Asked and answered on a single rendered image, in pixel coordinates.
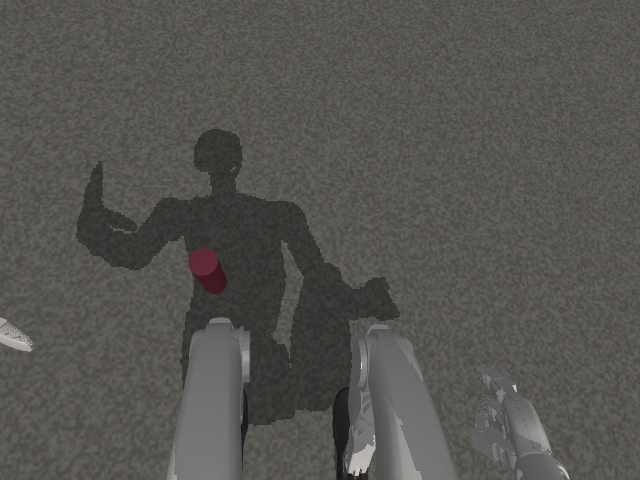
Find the left robot hand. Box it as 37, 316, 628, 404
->
0, 217, 35, 352

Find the right robot arm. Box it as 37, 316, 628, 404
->
515, 454, 570, 480

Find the can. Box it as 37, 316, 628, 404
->
188, 248, 227, 294

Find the right robot hand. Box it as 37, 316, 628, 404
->
470, 362, 553, 469

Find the right robot foot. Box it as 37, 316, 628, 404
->
333, 387, 368, 480

